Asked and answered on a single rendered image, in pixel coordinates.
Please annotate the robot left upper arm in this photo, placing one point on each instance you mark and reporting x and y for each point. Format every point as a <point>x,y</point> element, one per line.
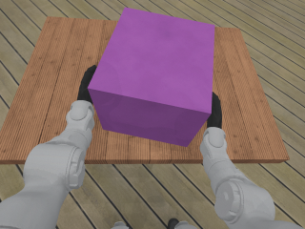
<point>52,171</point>

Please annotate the robot left shin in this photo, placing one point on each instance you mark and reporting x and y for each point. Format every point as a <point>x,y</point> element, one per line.
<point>119,223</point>

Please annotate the carton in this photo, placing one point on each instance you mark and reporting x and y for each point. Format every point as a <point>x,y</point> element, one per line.
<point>155,77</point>

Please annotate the robot left hand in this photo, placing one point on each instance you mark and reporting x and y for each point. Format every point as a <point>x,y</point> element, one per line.
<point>83,92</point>

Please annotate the robot right hand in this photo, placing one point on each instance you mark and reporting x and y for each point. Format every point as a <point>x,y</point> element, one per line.
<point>215,119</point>

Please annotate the robot right forearm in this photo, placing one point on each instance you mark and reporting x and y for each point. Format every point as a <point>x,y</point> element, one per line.
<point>216,162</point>

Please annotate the robot right foot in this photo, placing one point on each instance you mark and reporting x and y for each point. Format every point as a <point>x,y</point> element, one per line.
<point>172,223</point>

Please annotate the table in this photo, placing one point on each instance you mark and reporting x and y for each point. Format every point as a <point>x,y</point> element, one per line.
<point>67,47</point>

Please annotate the robot left forearm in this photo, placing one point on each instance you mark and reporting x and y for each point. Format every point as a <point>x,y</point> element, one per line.
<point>78,131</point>

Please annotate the robot right upper arm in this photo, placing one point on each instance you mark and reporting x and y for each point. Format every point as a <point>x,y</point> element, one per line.
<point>245,206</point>

